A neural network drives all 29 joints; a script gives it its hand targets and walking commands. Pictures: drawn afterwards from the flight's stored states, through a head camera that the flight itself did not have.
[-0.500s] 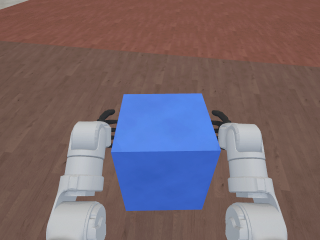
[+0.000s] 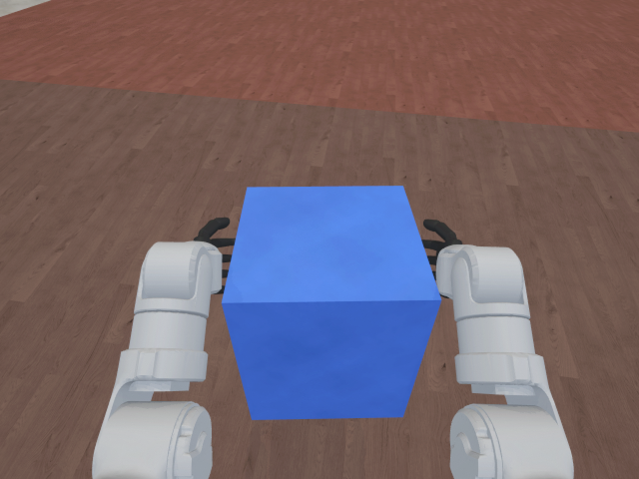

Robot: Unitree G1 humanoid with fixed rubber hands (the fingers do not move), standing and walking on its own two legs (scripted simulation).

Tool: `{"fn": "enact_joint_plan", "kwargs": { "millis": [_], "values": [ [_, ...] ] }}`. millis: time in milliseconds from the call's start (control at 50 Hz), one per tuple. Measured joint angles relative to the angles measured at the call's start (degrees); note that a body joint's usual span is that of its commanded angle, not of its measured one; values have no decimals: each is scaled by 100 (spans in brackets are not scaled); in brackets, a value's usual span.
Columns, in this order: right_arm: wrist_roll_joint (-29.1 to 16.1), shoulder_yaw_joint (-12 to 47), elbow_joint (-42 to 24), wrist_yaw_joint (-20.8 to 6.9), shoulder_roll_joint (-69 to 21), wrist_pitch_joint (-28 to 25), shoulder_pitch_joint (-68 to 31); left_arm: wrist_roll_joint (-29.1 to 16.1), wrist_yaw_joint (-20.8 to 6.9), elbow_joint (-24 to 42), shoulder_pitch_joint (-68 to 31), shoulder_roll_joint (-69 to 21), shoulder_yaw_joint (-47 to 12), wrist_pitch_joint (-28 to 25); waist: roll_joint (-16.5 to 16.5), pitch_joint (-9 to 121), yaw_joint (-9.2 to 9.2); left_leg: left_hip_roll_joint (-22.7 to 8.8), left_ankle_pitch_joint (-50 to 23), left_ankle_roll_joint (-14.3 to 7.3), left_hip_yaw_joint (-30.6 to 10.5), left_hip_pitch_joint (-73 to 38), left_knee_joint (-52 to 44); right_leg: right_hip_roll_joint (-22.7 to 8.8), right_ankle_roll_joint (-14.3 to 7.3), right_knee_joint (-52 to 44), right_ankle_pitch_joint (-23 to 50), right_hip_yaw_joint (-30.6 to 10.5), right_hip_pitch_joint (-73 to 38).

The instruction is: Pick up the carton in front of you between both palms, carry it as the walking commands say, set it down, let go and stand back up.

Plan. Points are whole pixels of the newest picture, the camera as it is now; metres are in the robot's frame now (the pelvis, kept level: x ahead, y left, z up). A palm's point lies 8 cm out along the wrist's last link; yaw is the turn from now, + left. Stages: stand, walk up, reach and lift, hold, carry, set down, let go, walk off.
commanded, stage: carry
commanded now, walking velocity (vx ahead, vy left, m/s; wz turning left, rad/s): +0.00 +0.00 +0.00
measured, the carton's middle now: (326, 304) +0.35 +0.00 +0.06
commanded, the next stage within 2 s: none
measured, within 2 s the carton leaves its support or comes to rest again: neither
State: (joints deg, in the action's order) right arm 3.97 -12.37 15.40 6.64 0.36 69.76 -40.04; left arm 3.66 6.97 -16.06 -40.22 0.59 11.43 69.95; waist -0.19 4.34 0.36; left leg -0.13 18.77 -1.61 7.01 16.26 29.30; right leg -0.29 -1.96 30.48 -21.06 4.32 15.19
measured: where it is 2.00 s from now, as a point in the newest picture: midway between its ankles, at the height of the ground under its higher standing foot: (315, 314)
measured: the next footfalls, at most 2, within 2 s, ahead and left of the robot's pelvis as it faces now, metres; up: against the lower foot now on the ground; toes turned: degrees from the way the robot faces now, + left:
left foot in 0.80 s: +0.23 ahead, +0.09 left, +0.02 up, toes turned +5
right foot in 1.20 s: +0.55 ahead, -0.07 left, +0.05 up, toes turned -5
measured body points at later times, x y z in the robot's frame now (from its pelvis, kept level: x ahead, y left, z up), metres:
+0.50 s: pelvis +0.02 +0.00 +0.00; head -0.01 -0.01 +0.45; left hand +0.38 +0.15 +0.15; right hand +0.38 -0.16 +0.15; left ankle +0.03 +0.09 -0.74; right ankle +0.01 -0.10 -0.73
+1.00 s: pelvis +0.22 +0.03 +0.02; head +0.25 +0.03 +0.46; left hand +0.63 +0.15 +0.17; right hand +0.59 -0.15 +0.16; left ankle +0.19 +0.09 -0.72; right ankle +0.20 -0.09 -0.61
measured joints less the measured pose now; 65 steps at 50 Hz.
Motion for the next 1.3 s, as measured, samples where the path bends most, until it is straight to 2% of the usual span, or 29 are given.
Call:
{"fn": "enact_joint_plan", "kwargs": {
  "millis": [340, 440, 520, 580, 660, 720, 760, 800, 820, 860, 900, 960, 1020, 1060, 1120, 1160, 1200, 1220, 1260, 1300],
  "values": [
    [1, 2, -28, 2, -2, 7, 3, -5, 1, 28, 3, 3, -5, 9, -3, -10, 1, -10, -12, 6, 5, 9, 2, -4, -4, 8, 9, 8, 13],
    [-42, 97, -240, 21, 19, 137, -39, -87, 14, 303, 11, 76, -46, 158, 6, 97, -22, -25, 306, -41, 24, 27, 154, -23, -95, 264, -555, 30, 66],
    [-133, 140, -408, 118, 93, 330, -298, -193, 51, 429, -271, 177, 9, 333, 61, 179, -29, -92, 357, -9, 34, 36, 274, -16, -120, 276, -442, 95, 35],
    [-219, 47, -399, 122, 223, 501, -464, -143, 78, 302, -547, 128, 41, 458, 98, 322, 26, -189, 827, -18, -17, 126, 695, 65, -103, 207, -454, 146, -92],
    [-278, -149, -72, 113, 340, 628, -713, -70, 125, 69, -728, 65, -3, 590, -111, 400, 202, -44, 1461, -33, -98, 591, 1620, 14, -100, -77, -568, 39, -381],
    [-230, -260, 116, 102, 356, 678, -933, -139, 157, 71, -777, 112, -49, 678, -213, 315, 328, 29, 1347, -26, -74, 946, 1722, -72, -30, -402, -588, -65, -721],
    [-189, -322, 158, 96, 342, 695, -1058, -184, 175, 88, -855, 159, -45, 721, -276, 248, 367, 59, 1039, -22, 4, 1071, 1436, -147, 42, -512, -680, -114, -932],
    [-107, -358, 248, 94, 275, 673, -1233, -225, 178, 73, -977, 254, 40, 757, -353, 171, 307, 139, 515, -100, 186, 915, 782, -274, 124, -232, -962, -156, -1015],
    [-43, -350, 319, 94, 203, 620, -1313, -255, 174, 65, -1015, 325, 119, 753, -384, 129, 233, 184, 182, -157, 258, 836, 756, -373, 131, 302, -1132, -135, -868],
    [94, -310, 335, 94, 51, 536, -1250, -274, 152, -9, -980, 367, 279, 682, -281, 85, -6, 202, 306, -224, 239, 739, 909, -244, 102, 1991, -1210, -309, -214],
    [85, -260, 153, 92, 15, 565, -1037, -196, 147, -60, -987, 299, 366, 670, -142, -18, -182, 190, 479, -242, 135, 507, 731, -66, -14, 3496, -1031, -336, 574],
    [-66, -207, -290, 114, 60, 620, -817, -68, 145, 132, -1057, 197, 386, 710, -46, -240, -362, 177, 462, -204, 22, 96, 252, -77, -121, 4287, -507, -205, 1599],
    [-170, -246, -699, 178, 75, 638, -846, -17, 145, 522, -1137, 135, 451, 734, 20, -428, -486, 163, 514, -213, -72, -289, -134, -163, -108, 4128, -183, -144, 2385],
    [-196, -295, -905, 203, 65, 626, -916, 21, 146, 777, -1191, 92, 518, 744, 37, -486, -530, 148, 598, -190, -133, -545, -348, -200, -88, 3659, -43, -103, 2735],
    [-190, -369, -1026, 205, 47, 602, -1036, 81, 143, 1001, -1257, 39, 608, 754, 51, -470, -535, 101, 788, -107, -217, -947, -623, -173, -128, 2369, 225, 57, 2864],
    [-176, -417, -986, 201, 48, 590, -1104, 105, 137, 1008, -1278, 21, 629, 740, 93, -437, -461, 18, 1002, -38, -241, -1215, -646, -34, -227, 1446, 398, 282, 2653],
    [-168, -486, -920, 176, 97, 590, -1099, 144, 133, 860, -1299, -29, 582, 670, 120, -453, -285, -114, 1249, 2, -171, -1261, 44, 159, -367, 648, 767, 548, 2120],
    [-172, -514, -878, 144, 154, 582, -1076, 174, 133, 771, -1282, -78, 529, 604, 187, -498, -156, -227, 1114, -3, -185, -1081, 814, 216, -443, 676, 1008, 602, 1965],
    [-155, -550, -792, 78, 202, 551, -1013, 201, 132, 686, -1175, -125, 408, 517, 191, -584, 127, -45, 811, -21, -628, -291, 2948, 267, -510, 894, 665, 593, 1779],
    [-88, -570, -803, 66, 150, 579, -976, 115, 144, 753, -1009, -101, 324, 514, 120, -707, 341, 154, 670, -117, -818, 549, 4514, 294, -511, 718, 401, 513, 1464]
  ]
}}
